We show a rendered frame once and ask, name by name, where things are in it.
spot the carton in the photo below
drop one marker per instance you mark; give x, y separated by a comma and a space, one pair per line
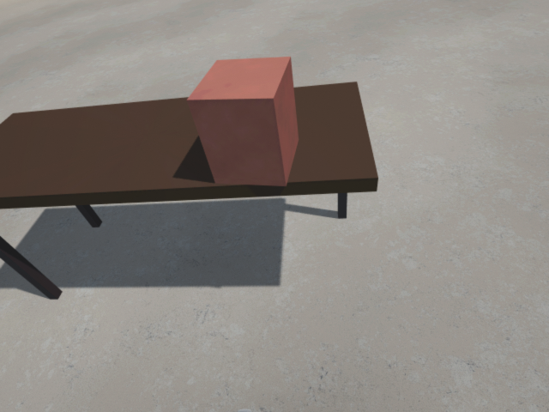
245, 115

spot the table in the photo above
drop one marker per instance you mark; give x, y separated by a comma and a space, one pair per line
150, 151

